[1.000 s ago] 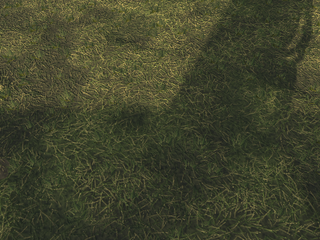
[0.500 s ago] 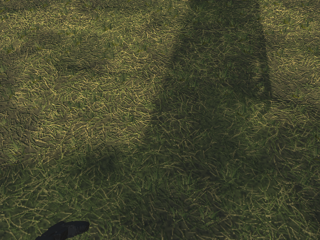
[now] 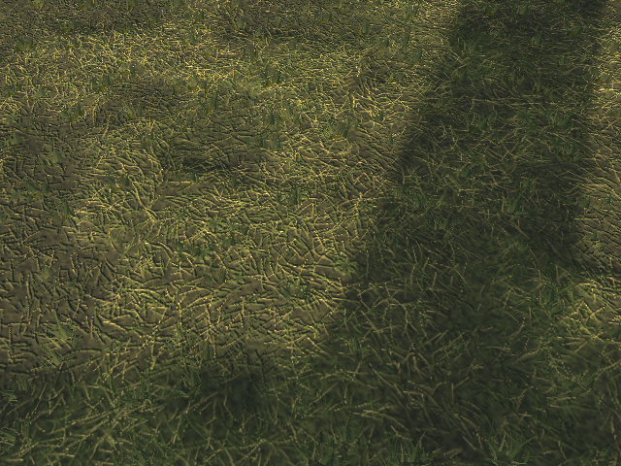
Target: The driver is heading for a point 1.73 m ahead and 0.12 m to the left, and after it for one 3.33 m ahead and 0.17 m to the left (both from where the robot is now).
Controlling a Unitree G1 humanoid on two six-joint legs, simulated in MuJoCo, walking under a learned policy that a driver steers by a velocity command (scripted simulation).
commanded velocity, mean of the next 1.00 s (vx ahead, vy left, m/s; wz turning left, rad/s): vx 0.05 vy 0.00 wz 0.00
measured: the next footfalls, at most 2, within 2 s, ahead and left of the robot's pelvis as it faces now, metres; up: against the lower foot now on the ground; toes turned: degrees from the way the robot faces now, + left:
left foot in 0.04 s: +0.19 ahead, +0.12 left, +0.00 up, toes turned +1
right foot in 0.34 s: +0.12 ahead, -0.12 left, +0.00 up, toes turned -1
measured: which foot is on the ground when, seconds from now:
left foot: up 0.00-0.02, down 0.04-1.00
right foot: down 0.00-0.08, up 0.10-0.32, down 0.34-1.00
